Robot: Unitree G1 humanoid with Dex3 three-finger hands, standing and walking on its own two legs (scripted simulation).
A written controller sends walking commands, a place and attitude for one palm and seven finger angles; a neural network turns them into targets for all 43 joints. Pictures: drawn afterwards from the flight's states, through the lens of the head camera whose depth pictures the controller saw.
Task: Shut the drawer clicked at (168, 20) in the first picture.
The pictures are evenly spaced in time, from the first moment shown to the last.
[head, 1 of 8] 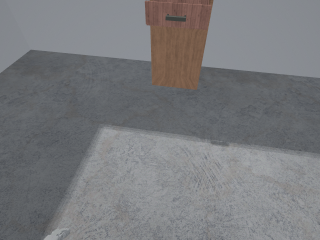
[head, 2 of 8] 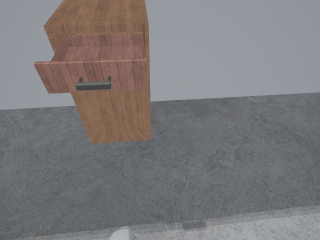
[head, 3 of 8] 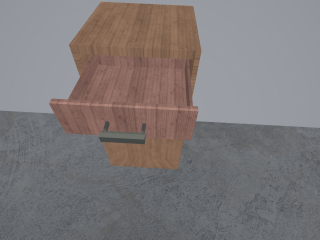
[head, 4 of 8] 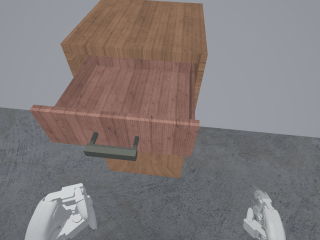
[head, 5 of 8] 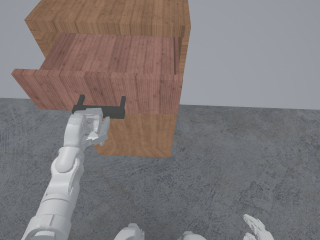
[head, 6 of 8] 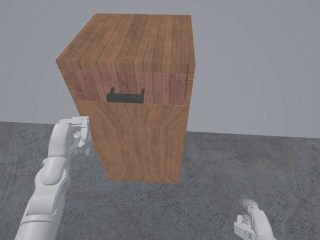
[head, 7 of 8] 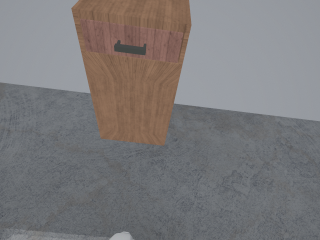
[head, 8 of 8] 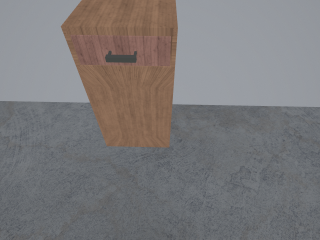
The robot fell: no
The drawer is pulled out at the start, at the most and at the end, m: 0.26 0.26 0.00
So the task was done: yes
